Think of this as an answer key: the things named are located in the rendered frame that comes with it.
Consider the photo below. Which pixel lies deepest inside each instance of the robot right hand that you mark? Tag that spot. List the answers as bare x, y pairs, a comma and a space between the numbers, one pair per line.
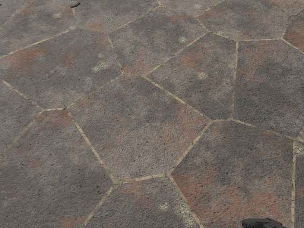
261, 223

